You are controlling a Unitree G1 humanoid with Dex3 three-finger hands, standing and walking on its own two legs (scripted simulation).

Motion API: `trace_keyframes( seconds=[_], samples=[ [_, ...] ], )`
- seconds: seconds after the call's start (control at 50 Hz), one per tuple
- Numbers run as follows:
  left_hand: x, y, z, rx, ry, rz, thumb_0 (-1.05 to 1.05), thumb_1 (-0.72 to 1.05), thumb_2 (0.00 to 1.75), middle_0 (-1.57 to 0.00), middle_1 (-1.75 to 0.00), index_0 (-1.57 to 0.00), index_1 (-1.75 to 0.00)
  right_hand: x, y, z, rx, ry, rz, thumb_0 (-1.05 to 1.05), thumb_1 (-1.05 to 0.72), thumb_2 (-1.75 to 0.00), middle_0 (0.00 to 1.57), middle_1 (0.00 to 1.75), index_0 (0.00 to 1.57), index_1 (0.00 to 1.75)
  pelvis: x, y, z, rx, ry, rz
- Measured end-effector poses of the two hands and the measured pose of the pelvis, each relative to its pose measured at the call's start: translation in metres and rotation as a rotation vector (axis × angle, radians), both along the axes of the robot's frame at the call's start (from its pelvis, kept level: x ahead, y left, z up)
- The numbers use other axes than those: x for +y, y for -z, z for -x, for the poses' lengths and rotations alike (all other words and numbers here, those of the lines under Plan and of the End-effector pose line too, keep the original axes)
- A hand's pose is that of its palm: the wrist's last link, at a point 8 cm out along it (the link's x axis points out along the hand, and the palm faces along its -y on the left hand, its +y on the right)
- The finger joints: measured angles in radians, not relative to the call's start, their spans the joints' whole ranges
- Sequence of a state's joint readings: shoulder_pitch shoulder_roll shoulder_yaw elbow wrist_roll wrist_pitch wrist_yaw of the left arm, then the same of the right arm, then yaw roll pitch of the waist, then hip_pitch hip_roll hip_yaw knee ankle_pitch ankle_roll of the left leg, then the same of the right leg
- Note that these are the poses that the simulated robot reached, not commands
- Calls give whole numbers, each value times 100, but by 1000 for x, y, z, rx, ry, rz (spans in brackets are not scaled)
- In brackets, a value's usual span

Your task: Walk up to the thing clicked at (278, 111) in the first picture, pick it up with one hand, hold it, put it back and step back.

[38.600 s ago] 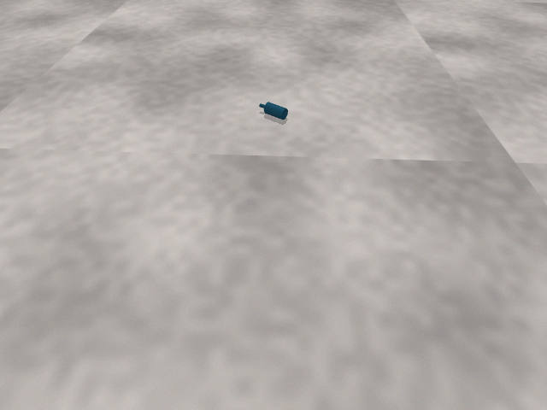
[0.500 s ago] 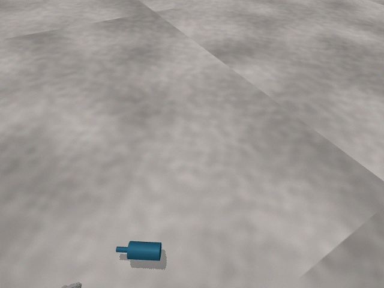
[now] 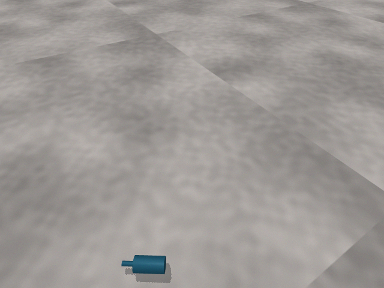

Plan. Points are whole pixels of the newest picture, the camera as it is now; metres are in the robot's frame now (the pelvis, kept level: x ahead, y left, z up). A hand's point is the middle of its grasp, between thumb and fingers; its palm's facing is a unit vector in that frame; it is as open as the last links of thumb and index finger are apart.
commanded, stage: stand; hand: left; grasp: from above
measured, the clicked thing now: (143, 264) +0.47 +0.26 -0.74
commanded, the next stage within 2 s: step back in 1.74 s
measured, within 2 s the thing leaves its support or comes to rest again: neither
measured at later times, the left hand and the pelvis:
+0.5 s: hand out of the picture +0.07 +0.22 -0.16, palm faces +0.01 -0.95 -0.31, open 7.4 cm; pelvis +0.01 -0.01 +0.00, yaw +0 degrees
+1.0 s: hand out of the picture +0.11 +0.23 -0.15, palm faces +0.00 -0.94 -0.33, open 7.4 cm; pelvis +0.03 -0.01 +0.01, yaw -1 degrees
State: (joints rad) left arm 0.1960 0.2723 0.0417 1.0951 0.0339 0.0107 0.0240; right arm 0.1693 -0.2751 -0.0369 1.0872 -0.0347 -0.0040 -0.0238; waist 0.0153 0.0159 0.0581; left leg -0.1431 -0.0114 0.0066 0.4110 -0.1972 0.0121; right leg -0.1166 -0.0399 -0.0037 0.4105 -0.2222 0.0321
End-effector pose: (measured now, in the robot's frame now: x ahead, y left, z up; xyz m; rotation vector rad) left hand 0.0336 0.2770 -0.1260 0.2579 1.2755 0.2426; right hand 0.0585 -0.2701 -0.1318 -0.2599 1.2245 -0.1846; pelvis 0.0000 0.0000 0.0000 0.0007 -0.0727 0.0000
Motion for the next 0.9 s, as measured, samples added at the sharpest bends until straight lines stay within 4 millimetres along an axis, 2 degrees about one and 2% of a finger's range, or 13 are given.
trace_keyframes(
  seconds=[0.22, 0.4, 0.68, 0.9],
  samples=[
    [-4, -2, -2, 18, 6, -6, 1, 91, 90, -20, -30, -20, -30, -16, -2, 8, 35, 10, 13, 1, -91, -90, 21, 29, 20, 30, -8, -2, 0, 3, 0, 2],
    [-9, -1, -16, 15, 19, 6, 1, 91, 90, -20, -30, -20, -30, -21, -4, 6, 55, 10, 21, 1, -91, -90, 21, 29, 20, 30, -11, -3, -6, 12, 2, 5],
    [-7, -4, -47, -8, 38, 8, 1, 91, 90, -20, -30, -20, -30, -22, -7, -12, 45, 5, 28, 1, -91, -90, 21, 29, 20, 30, -9, -5, -18, 28, 8, 2],
    [-1, -8, -64, -25, 46, -4, 1, 91, 90, -20, -30, -20, -30, -24, -9, -28, 25, 4, 34, 1, -91, -90, 21, 29, 20, 30, -8, -5, -25, 34, 12, 1]
  ],
)
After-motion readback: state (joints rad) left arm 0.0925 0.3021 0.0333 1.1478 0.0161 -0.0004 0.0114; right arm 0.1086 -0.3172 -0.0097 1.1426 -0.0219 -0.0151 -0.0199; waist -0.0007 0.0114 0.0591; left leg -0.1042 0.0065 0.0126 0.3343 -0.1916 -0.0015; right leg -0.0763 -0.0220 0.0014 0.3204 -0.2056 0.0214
